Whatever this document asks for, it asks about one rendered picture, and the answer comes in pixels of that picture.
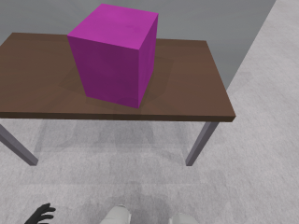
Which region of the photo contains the table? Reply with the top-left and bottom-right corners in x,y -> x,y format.
0,32 -> 236,166

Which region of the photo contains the right robot thigh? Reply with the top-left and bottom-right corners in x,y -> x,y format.
168,214 -> 199,224

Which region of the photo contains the carton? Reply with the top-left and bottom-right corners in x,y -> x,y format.
67,3 -> 159,109

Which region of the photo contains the robot thigh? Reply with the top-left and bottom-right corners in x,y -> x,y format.
100,206 -> 132,224
168,214 -> 199,224

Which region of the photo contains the left robot thigh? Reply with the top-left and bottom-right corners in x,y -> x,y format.
100,206 -> 132,224

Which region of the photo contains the left robot hand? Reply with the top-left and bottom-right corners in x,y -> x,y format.
24,203 -> 56,224

